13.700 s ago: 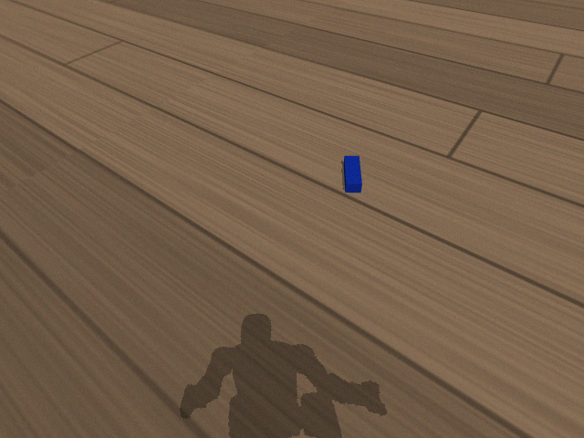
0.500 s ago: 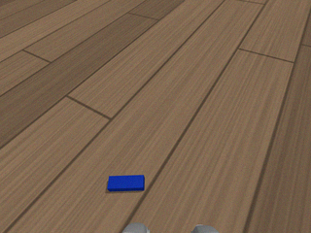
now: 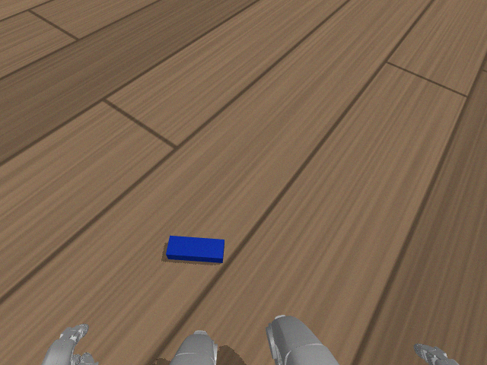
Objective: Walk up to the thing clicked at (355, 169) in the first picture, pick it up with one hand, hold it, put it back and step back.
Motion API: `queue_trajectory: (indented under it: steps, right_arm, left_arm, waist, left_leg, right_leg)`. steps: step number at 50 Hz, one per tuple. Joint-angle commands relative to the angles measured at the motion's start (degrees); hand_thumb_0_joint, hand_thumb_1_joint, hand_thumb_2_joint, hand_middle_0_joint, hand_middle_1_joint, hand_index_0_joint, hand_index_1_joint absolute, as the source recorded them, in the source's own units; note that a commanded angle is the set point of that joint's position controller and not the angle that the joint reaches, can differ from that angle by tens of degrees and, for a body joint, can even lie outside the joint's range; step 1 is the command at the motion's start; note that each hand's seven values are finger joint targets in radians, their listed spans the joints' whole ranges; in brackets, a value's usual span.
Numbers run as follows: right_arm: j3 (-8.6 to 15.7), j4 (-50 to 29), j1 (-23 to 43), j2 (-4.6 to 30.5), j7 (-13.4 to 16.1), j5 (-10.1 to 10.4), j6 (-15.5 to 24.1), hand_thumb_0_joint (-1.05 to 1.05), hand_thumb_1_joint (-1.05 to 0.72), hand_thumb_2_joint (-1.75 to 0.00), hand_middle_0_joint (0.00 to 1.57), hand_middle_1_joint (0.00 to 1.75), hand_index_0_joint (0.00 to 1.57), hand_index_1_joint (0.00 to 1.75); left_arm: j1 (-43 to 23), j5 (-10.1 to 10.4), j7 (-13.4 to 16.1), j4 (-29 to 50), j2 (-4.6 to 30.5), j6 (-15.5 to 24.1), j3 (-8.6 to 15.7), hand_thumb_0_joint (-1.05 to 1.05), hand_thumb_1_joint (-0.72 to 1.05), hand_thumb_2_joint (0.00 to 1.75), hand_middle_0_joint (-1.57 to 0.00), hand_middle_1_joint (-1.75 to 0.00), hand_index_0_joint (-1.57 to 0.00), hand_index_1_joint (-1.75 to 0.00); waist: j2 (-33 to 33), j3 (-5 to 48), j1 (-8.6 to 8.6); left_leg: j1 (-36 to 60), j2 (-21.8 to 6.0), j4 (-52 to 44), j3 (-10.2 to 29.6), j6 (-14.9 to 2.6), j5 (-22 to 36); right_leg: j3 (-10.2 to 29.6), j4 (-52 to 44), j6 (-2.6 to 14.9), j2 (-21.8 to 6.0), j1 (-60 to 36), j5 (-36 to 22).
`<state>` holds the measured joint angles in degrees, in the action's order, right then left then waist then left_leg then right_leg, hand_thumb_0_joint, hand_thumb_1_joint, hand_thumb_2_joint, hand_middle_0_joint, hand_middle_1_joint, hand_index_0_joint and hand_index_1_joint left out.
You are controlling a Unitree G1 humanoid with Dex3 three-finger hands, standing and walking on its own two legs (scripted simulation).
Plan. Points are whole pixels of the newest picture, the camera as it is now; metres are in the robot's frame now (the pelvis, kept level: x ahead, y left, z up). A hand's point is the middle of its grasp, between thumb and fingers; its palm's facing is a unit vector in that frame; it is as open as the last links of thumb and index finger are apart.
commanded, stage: walk up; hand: left
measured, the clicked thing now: (196, 249) +0.54 +0.18 -0.71
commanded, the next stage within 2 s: stand in 0.88 s
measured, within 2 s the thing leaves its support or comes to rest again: neither
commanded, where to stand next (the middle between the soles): +0.11 -0.04 m, yaw -3 degrees
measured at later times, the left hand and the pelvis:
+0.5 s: hand out of the picture +0.01 +0.22 -0.08, palm faces +0.00 -0.83 -0.56, open 7.4 cm; pelvis -0.01 -0.08 +0.02, yaw -2 degrees
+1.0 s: hand out of the picture +0.06 +0.24 -0.14, palm faces +0.05 -0.93 -0.35, open 7.4 cm; pelvis +0.02 -0.02 +0.02, yaw +4 degrees
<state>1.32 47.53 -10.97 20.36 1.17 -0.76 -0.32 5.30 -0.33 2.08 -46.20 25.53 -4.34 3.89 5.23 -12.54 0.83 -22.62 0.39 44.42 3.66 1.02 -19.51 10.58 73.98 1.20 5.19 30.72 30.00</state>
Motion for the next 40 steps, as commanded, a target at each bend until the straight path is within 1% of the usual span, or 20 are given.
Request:
queue_trajectory:
  steps: [1,3,7,9,10,12,13,14,15,16,17,18,20,21,26,30,33,36,38,40]
  right_arm:
    - [8.57,-0.31,-11.50,21.27,3.25,0.25,4.28,0.00,-0.90,-0.90,0.20,0.30,0.20,0.30]
    - [8.35,-1.89,-10.73,19.76,2.28,-0.08,4.95,0.00,-0.90,-0.90,0.20,0.30,0.20,0.30]
    - [7.51,-4.08,-8.49,20.51,-0.19,-1.51,4.87,0.00,-0.90,-0.90,0.20,0.30,0.20,0.30]
    - [7.42,-5.32,-6.87,20.95,-1.38,-1.95,4.36,0.00,-0.90,-0.90,0.20,0.30,0.20,0.30]
    - [7.32,-5.84,-5.95,21.18,-1.88,-2.05,4.01,0.00,-0.90,-0.90,0.20,0.30,0.20,0.30]
    - [7.16,-7.38,-0.75,21.16,-2.61,-2.19,2.89,0.00,-0.90,-0.90,0.20,0.30,0.20,0.30]
    - [6.80,-7.90,2.02,19.47,-2.53,-2.40,1.98,0.00,-0.90,-0.90,0.20,0.30,0.20,0.30]
    - [5.67,-8.29,2.02,15.39,-2.11,-2.21,1.00,0.00,-0.90,-0.90,0.20,0.30,0.20,0.30]
    - [4.32,-8.99,1.23,10.81,-1.63,-1.33,0.34,0.00,-0.90,-0.90,0.20,0.30,0.20,0.30]
    - [3.89,-9.57,-0.51,9.22,-1.19,-0.36,-0.13,0.00,-0.90,-0.90,0.20,0.30,0.20,0.30]
    - [5.59,-8.06,-1.17,14.60,-0.90,-0.03,-0.44,0.00,-0.90,-0.90,0.20,0.30,0.20,0.30]
    - [6.46,-6.19,-3.58,17.58,-1.07,0.36,-0.37,0.00,-0.90,-0.90,0.20,0.30,0.20,0.30]
    - [7.55,-2.72,-9.63,18.23,-2.44,-0.38,-1.47,0.00,-0.90,-0.90,0.20,0.30,0.20,0.30]
    - [7.53,-2.00,-13.03,17.51,-3.11,-1.08,-2.22,0.00,-0.90,-0.90,0.20,0.30,0.20,0.30]
    - [7.33,-3.71,-13.35,16.20,-5.05,-2.29,-3.87,0.00,-0.90,-0.90,0.20,0.30,0.20,0.30]
    - [7.34,-5.43,-10.35,15.78,-5.30,-2.15,-3.34,0.00,-0.90,-0.90,0.20,0.30,0.20,0.30]
    - [7.22,-5.12,-7.81,16.06,-5.29,-1.20,-2.17,0.00,-0.90,-0.90,0.20,0.30,0.20,0.30]
    - [7.03,-4.33,-5.88,16.10,-5.32,-0.80,-0.71,0.00,-0.90,-0.90,0.20,0.30,0.20,0.30]
    - [6.27,-3.63,-4.52,14.78,-5.32,-0.70,0.05,0.00,-0.90,-0.90,0.20,0.30,0.20,0.30]
    - [5.80,-2.57,-6.30,13.33,-4.80,-0.62,0.42,0.00,-0.90,-0.90,0.20,0.30,0.20,0.30]
  left_arm:
    - [8.04,-2.50,-2.78,3.94,13.14,0.48,5.09,0.00,0.90,0.90,-0.20,-0.30,-0.20,-0.30]
    - [6.58,-2.07,-4.17,3.99,12.84,2.04,4.64,0.00,0.90,0.90,-0.20,-0.30,-0.20,-0.30]
    - [5.58,-1.27,-5.11,2.74,11.77,4.86,3.83,0.00,0.90,0.90,-0.20,-0.30,-0.20,-0.30]
    - [7.35,-1.02,-5.53,1.36,11.76,5.82,4.04,0.00,0.90,0.90,-0.20,-0.30,-0.20,-0.30]
    - [8.98,-1.02,-5.70,0.44,11.65,6.03,4.23,0.00,0.90,0.90,-0.20,-0.30,-0.20,-0.30]
    - [17.95,-0.71,-5.53,-2.77,11.09,6.55,4.85,0.00,0.90,0.90,-0.20,-0.30,-0.20,-0.30]
    - [24.82,-0.49,-4.79,-5.62,10.13,6.73,5.11,0.00,0.90,0.90,-0.20,-0.30,-0.20,-0.30]
    - [28.98,-0.74,-3.56,-7.37,10.95,6.84,5.43,0.00,0.90,0.90,-0.20,-0.30,-0.20,-0.30]
    - [31.35,-1.50,-2.21,-7.23,14.14,7.14,6.03,0.00,0.90,0.90,-0.20,-0.30,-0.20,-0.30]
    - [23.61,-2.79,-1.31,-3.52,18.87,7.96,6.24,0.00,0.90,0.90,-0.20,-0.30,-0.20,-0.30]
    - [15.07,-2.90,-0.86,-1.02,21.17,8.08,6.36,0.00,0.90,0.90,-0.20,-0.30,-0.20,-0.30]
    - [10.81,-2.56,-0.96,0.41,20.71,8.25,6.13,0.00,0.90,0.90,-0.20,-0.30,-0.20,-0.30]
    - [11.31,-1.49,0.24,-0.87,17.58,9.93,5.33,0.00,0.90,0.90,-0.20,-0.30,-0.20,-0.30]
    - [12.33,-1.12,1.03,-1.79,17.68,10.27,5.48,0.00,0.90,0.90,-0.20,-0.30,-0.20,-0.30]
    - [14.72,-0.79,3.24,-2.23,14.64,10.98,5.51,0.00,0.90,0.90,-0.20,-0.30,-0.20,-0.30]
    - [19.28,-0.94,2.61,-1.50,14.02,11.32,5.68,0.00,0.90,0.90,-0.20,-0.30,-0.20,-0.30]
    - [18.97,-1.38,0.99,0.10,14.27,10.90,5.80,0.00,0.90,0.90,-0.20,-0.30,-0.20,-0.30]
    - [17.32,-1.64,-0.16,1.46,15.28,10.37,5.68,0.00,0.90,0.90,-0.20,-0.30,-0.20,-0.30]
    - [16.80,-1.49,-0.66,2.01,15.30,9.81,4.99,0.00,0.90,0.90,-0.20,-0.30,-0.20,-0.30]
    - [14.85,-1.09,-0.63,2.59,15.44,9.19,4.09,0.00,0.90,0.90,-0.20,-0.30,-0.20,-0.30]
  waist:
    - [-11.93,19.81,-1.40]
    - [-15.57,18.54,-3.30]
    - [-23.12,8.08,-4.14]
    - [-26.01,4.51,-3.49]
    - [-27.19,3.33,-2.65]
    - [-26.97,5.38,2.23]
    - [-22.83,6.83,5.75]
    - [-13.67,7.60,7.42]
    - [0.35,8.38,8.79]
    - [3.89,5.09,5.07]
    - [-1.16,1.58,2.60]
    - [-0.74,-0.75,0.53]
    - [-5.38,1.87,-2.31]
    - [-4.18,4.31,-3.39]
    - [2.57,4.81,-2.32]
    - [6.96,7.53,0.59]
    - [11.83,6.02,2.57]
    - [12.37,4.35,3.14]
    - [10.47,4.24,3.11]
    - [8.32,6.83,1.26]
  left_leg:
    - [26.17,-15.15,-17.36,23.12,-10.77,-4.85]
    - [28.98,-14.26,-21.08,22.60,-11.38,-14.89]
    - [13.91,-14.70,-26.82,17.59,-14.97,-19.00]
    - [5.49,-13.87,-28.32,14.36,-14.93,-21.15]
    - [1.04,-12.88,-28.73,12.99,-14.42,-22.88]
    - [-7.12,-9.54,-24.94,7.92,-11.63,-23.01]
    - [-11.26,-7.02,-17.55,4.38,-9.66,-23.44]
    - [-16.01,-3.72,-6.84,0.77,-7.28,-22.72]
    - [-19.51,1.49,9.45,-1.99,-5.11,-20.92]
    - [-22.87,3.80,19.21,6.22,-2.47,-14.09]
    - [-20.21,1.71,20.27,11.64,-2.23,-10.46]
    - [-18.09,0.07,19.66,11.50,-2.46,-7.78]
    - [-16.16,0.08,21.63,12.62,-1.93,-0.74]
    - [-13.96,0.36,23.00,12.70,-1.35,1.83]
    - [-12.78,1.84,23.02,12.16,-0.40,6.41]
    - [-14.99,1.25,18.80,9.81,-0.78,4.23]
    - [-16.14,-0.08,12.15,5.42,-0.71,0.19]
    - [-11.50,-1.85,4.21,0.73,-0.47,-3.56]
    - [-5.43,-1.62,-1.38,-3.27,-0.98,-5.77]
    - [3.06,-1.12,-6.13,-5.55,-1.75,-1.37]
  right_leg:
    - [4.37,0.37,0.11,-3.91,9.76,-8.08]
    - [1.96,-4.88,-0.94,-4.47,12.37,-7.29]
    - [-6.61,-19.60,-2.00,-6.12,3.82,-0.09]
    - [-9.33,-25.87,-1.65,-6.13,-2.75,2.56]
    - [-10.86,-27.94,-1.37,-5.84,-6.32,3.17]
    - [-14.49,-36.36,-0.05,-5.20,-20.03,-2.07]
    - [-16.54,-40.51,-0.52,-3.85,-27.52,-8.82]
    - [-15.00,-43.05,-1.72,-3.81,-32.16,-10.71]
    - [-1.34,-52.12,-1.47,-11.03,-30.30,-1.30]
    - [24.78,-63.61,1.80,-24.72,-18.79,20.26]
    - [31.97,-68.62,5.12,-29.42,-11.15,30.03]
    - [29.49,-69.14,6.16,-28.65,-7.94,32.22]
    - [15.86,-63.96,1.41,-22.79,-13.10,16.12]
    - [10.42,-62.19,0.85,-21.33,-14.28,8.46]
    - [-1.40,-56.19,0.90,-19.22,-15.31,-15.30]
    - [-2.38,-52.85,5.23,-20.15,-22.25,-17.30]
    - [-0.31,-55.62,8.65,-21.15,-24.06,0.67]
    - [-0.91,-55.66,10.26,-22.07,-19.70,4.77]
    - [-4.00,-53.30,9.90,-20.90,-16.24,-2.40]
    - [-6.25,-48.17,9.04,-21.30,-13.13,-18.37]
